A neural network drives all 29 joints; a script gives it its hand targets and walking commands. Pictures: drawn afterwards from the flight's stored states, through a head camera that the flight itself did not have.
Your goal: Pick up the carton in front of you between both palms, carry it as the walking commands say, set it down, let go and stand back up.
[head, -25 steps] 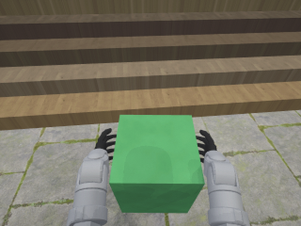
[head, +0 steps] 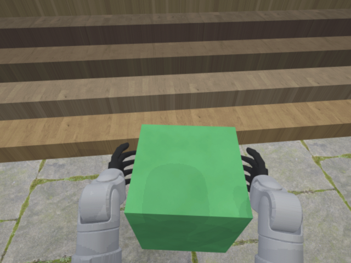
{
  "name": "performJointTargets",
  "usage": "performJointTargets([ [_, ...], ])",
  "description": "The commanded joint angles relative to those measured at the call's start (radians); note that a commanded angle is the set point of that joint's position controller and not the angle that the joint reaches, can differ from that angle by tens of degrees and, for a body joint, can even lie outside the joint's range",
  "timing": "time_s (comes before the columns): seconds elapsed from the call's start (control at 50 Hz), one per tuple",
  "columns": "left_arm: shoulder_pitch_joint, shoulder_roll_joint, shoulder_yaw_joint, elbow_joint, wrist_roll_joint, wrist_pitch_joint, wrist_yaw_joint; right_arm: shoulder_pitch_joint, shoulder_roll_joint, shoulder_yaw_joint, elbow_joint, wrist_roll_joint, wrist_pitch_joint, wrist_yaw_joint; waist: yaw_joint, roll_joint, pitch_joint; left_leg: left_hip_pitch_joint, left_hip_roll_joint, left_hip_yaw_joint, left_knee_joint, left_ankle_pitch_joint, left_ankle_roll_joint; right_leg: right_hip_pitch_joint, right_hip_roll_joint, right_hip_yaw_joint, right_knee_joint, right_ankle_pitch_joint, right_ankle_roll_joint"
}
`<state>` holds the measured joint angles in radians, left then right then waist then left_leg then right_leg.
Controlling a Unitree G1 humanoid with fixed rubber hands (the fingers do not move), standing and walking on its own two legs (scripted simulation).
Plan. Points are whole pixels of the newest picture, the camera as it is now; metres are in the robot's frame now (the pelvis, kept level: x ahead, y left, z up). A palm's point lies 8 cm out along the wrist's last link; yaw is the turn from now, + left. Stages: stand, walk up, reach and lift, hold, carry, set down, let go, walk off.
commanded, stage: carry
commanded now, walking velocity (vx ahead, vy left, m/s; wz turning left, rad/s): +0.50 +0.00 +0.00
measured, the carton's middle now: (185, 191) +0.28 -0.01 +0.02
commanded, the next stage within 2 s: none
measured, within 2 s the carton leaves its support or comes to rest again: neither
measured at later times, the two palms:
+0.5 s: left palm (117, 101) +0.57 +0.19 +0.08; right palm (212, 103) +0.55 -0.10 +0.08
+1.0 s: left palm (138, 34) +0.94 +0.16 +0.14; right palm (209, 34) +0.96 -0.14 +0.14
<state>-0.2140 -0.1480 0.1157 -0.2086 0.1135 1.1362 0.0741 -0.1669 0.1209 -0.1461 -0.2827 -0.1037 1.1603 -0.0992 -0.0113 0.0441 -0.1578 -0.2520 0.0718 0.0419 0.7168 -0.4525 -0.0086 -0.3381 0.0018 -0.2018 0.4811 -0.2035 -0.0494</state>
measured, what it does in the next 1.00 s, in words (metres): walks ahead: left foot, then right foot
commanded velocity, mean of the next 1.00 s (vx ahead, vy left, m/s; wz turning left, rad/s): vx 0.50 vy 0.00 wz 0.00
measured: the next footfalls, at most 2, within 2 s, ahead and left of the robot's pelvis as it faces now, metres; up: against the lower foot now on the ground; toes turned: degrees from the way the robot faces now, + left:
left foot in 0.32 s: +0.35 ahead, +0.13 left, +0.00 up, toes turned +12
right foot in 0.80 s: +0.68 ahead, -0.07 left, +0.00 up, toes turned -12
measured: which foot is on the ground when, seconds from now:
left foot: up 0.00-0.30, down 0.32-0.82, up 0.84-1.00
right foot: down 0.00-0.34, up 0.36-0.78, down 0.80-1.00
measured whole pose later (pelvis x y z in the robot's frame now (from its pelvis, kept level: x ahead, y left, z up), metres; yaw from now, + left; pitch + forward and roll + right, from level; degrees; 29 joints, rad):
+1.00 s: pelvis +0.61 +0.00 +0.00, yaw +1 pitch +5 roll +1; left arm -0.57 -0.06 0.20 -0.25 0.05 1.33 0.14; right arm -0.60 0.04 -0.20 -0.24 -0.07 1.35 -0.12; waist 0.04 0.02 0.01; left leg -0.58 0.08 0.04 1.19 -0.31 0.04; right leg -0.36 -0.02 -0.23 0.47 -0.20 -0.10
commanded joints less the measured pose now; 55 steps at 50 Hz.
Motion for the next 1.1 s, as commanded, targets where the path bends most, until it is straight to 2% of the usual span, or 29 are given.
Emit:
performJointTargets([
  [0.0,-0.401,-0.884,-0.680,-0.116,-0.345,0.047,-0.205,-0.548,0.888,0.755,-0.091,0.429,0.048,0.282,0.038,-0.202,-0.172,-0.615,0.015,0.001,0.393,-0.073,0.031,0.600,-0.459,0.674,-0.239,-0.006,-0.209],
  [0.04,-0.462,-0.897,-0.696,-0.182,-0.376,0.059,-0.204,-0.551,0.887,0.755,-0.104,0.450,0.056,0.286,0.037,-0.078,-0.171,-0.587,0.064,-0.015,0.359,0.023,0.031,0.536,-0.404,0.512,-0.261,-0.007,-0.147],
  [0.08,-0.496,-0.893,-0.709,-0.203,-0.406,0.071,-0.207,-0.558,0.898,0.753,-0.108,0.457,0.062,0.278,0.037,-0.112,-0.142,-0.518,0.054,0.027,0.223,0.111,0.008,0.462,-0.341,0.366,-0.308,0.025,-0.106],
  [0.12,-0.480,-0.881,-0.714,-0.200,-0.425,0.085,-0.215,-0.526,0.891,0.741,-0.100,0.437,0.067,0.264,0.032,-0.141,-0.128,-0.457,0.028,0.066,0.083,0.178,-0.006,0.427,-0.293,0.264,-0.309,0.089,-0.093],
  [0.18,-0.450,-0.855,-0.712,-0.179,-0.434,0.101,-0.227,-0.478,0.871,0.720,-0.084,0.401,0.077,0.246,0.033,-0.191,-0.100,-0.340,-0.016,0.144,-0.108,0.277,-0.001,0.375,-0.251,0.151,-0.281,0.214,-0.066],
  [0.22,-0.441,-0.844,-0.709,-0.169,-0.433,0.106,-0.232,-0.474,0.862,0.714,-0.085,0.387,0.083,0.241,0.036,-0.216,-0.083,-0.241,-0.029,0.180,-0.177,0.350,0.012,0.336,-0.246,0.114,-0.252,0.243,-0.043],
  [0.26,-0.452,-0.838,-0.710,-0.173,-0.435,0.110,-0.235,-0.469,0.864,0.709,-0.079,0.380,0.085,0.242,0.021,-0.191,-0.106,-0.050,-0.063,0.232,-0.236,0.382,0.028,0.274,-0.223,0.044,-0.116,0.343,-0.010],
  [0.28,-0.455,-0.836,-0.710,-0.178,-0.433,0.112,-0.236,-0.458,0.861,0.703,-0.069,0.377,0.085,0.244,0.009,-0.154,-0.157,0.125,-0.093,0.264,-0.243,0.320,0.035,0.208,-0.186,-0.007,0.031,0.388,0.014],
  [0.3,-0.455,-0.823,-0.706,-0.178,-0.430,0.114,-0.238,-0.450,0.859,0.695,-0.060,0.371,0.084,0.245,-0.009,-0.096,-0.219,0.323,-0.019,0.167,-0.246,0.252,0.043,0.081,-0.160,-0.017,0.219,0.274,0.041],
  [0.32,-0.477,-0.821,-0.712,-0.192,-0.432,0.120,-0.240,-0.441,0.844,0.683,-0.048,0.360,0.081,0.246,-0.016,0.150,-0.272,0.443,0.270,-0.322,-0.414,-0.015,0.131,-0.128,-0.073,-0.013,0.519,0.021,0.091],
  [0.34,-0.487,-0.829,-0.715,-0.184,-0.436,0.123,-0.241,-0.449,0.862,0.683,-0.033,0.357,0.076,0.247,-0.012,0.252,-0.274,0.526,0.394,-0.583,-0.526,0.021,0.229,-0.337,-0.001,0.091,0.713,-0.259,0.089],
  [0.36,-0.492,-0.851,-0.720,-0.173,-0.434,0.116,-0.244,-0.458,0.891,0.693,-0.046,0.370,0.071,0.249,-0.009,0.170,-0.260,0.492,0.387,-0.511,-0.506,0.128,0.224,-0.386,-0.071,0.178,0.808,-0.245,0.056],
  [0.4,-0.496,-0.906,-0.726,-0.184,-0.437,0.091,-0.249,-0.491,0.962,0.719,-0.083,0.385,0.050,0.255,-0.008,0.002,-0.240,0.388,0.321,-0.322,-0.473,0.289,0.176,-0.377,-0.143,0.198,0.776,-0.142,0.033],
  [0.44,-0.504,-0.936,-0.748,-0.201,-0.427,0.067,-0.244,-0.532,0.991,0.746,-0.114,0.406,0.029,0.263,-0.003,0.020,-0.233,0.312,0.269,-0.171,-0.496,0.355,0.136,-0.315,-0.148,0.178,0.656,-0.065,0.035],
  [0.48,-0.466,-0.951,-0.752,-0.195,-0.414,0.046,-0.233,-0.520,0.981,0.760,-0.132,0.425,0.020,0.269,-0.003,0.059,-0.229,0.318,0.237,-0.095,-0.511,0.393,0.135,-0.314,-0.130,0.143,0.570,-0.035,0.043],
  [0.6,-0.410,-0.895,-0.745,-0.220,-0.372,0.035,-0.203,-0.480,0.896,0.768,-0.157,0.435,0.019,0.282,-0.006,0.083,-0.143,0.383,0.184,0.041,-0.515,0.565,0.136,-0.352,-0.094,0.058,0.230,0.105,0.052],
  [0.7,-0.546,-0.785,-0.734,-0.303,-0.417,0.084,-0.198,-0.574,0.781,0.742,-0.214,0.426,0.056,0.256,-0.010,0.105,-0.059,0.359,0.167,0.113,-0.486,0.651,0.118,-0.229,-0.064,0.003,0.048,0.208,0.010],
  [0.74,-0.598,-0.715,-0.715,-0.296,-0.431,0.113,-0.196,-0.632,0.717,0.727,-0.216,0.419,0.081,0.240,0.000,0.109,-0.097,0.353,0.153,0.154,-0.355,0.789,0.098,-0.079,-0.027,-0.031,0.017,0.174,-0.007],
  [0.76,-0.619,-0.686,-0.701,-0.276,-0.433,0.127,-0.194,-0.665,0.683,0.717,-0.208,0.416,0.096,0.231,0.016,0.080,-0.144,0.306,0.112,0.203,-0.198,0.829,0.077,0.083,0.023,-0.077,-0.019,0.138,-0.011],
  [0.78,-0.638,-0.653,-0.680,-0.249,-0.432,0.140,-0.192,-0.711,0.652,0.709,-0.196,0.414,0.112,0.223,0.050,0.014,-0.219,0.173,0.075,0.207,0.008,0.709,0.055,0.304,-0.003,-0.040,0.002,0.064,-0.011],
  [0.8,-0.678,-0.599,-0.651,-0.226,-0.426,0.155,-0.189,-0.756,0.647,0.707,-0.181,0.425,0.133,0.215,0.064,-0.186,-0.336,-0.078,0.018,0.164,0.314,0.383,0.016,0.536,-0.290,0.371,-0.033,-0.086,-0.094],
  [0.82,-0.702,-0.600,-0.634,-0.172,-0.430,0.165,-0.185,-0.817,0.645,0.695,-0.181,0.439,0.151,0.208,0.091,-0.392,-0.344,-0.359,-0.118,0.083,0.534,-0.032,0.003,0.648,-0.413,0.741,-0.202,-0.163,-0.204],
  [0.84,-0.756,-0.613,-0.629,-0.182,-0.455,0.176,-0.185,-0.873,0.661,0.676,-0.138,0.442,0.160,0.204,0.075,-0.312,-0.305,-0.452,-0.063,-0.023,0.663,-0.034,0.038,0.614,-0.413,0.686,-0.210,-0.103,-0.204],
  [0.88,-0.879,-0.681,-0.634,-0.176,-0.495,0.185,-0.185,-0.945,0.707,0.653,-0.094,0.454,0.167,0.200,0.063,-0.121,-0.274,-0.467,0.012,-0.053,0.641,0.071,0.070,0.491,-0.350,0.496,-0.160,0.120,-0.157],
  [0.9,-0.945,-0.714,-0.635,-0.173,-0.510,0.185,-0.187,-0.985,0.728,0.649,-0.074,0.459,0.168,0.197,0.055,-0.102,-0.275,-0.446,0.036,-0.059,0.578,0.120,0.069,0.436,-0.335,0.425,-0.164,0.160,-0.137],
  [0.92,-1.000,-0.738,-0.635,-0.162,-0.524,0.185,-0.189,-1.025,0.743,0.646,-0.056,0.459,0.167,0.192,0.051,-0.112,-0.290,-0.414,0.037,-0.047,0.540,0.149,0.064,0.407,-0.317,0.368,-0.166,0.174,-0.122],
  [0.96,-1.082,-0.767,-0.629,-0.128,-0.540,0.185,-0.194,-1.095,0.775,0.638,-0.012,0.455,0.163,0.184,0.046,-0.135,-0.302,-0.413,0.026,-0.022,0.473,0.175,0.055,0.391,-0.297,0.302,-0.176,0.216,-0.133],
  [1.02,-1.172,-0.777,-0.605,-0.062,-0.548,0.189,-0.195,-1.191,0.795,0.620,0.052,0.453,0.163,0.172,0.049,-0.149,-0.284,-0.481,0.024,0.008,0.339,0.209,0.037,0.425,-0.282,0.245,-0.185,0.268,-0.160],
  [1.08,-1.236,-0.772,-0.565,0.030,-0.534,0.195,-0.190,-1.273,0.803,0.596,0.133,0.460,0.170,0.166,0.061,-0.156,-0.256,-0.507,0.013,0.041,0.166,0.279,0.037,0.469,-0.243,0.183,-0.156,0.355,-0.157],
])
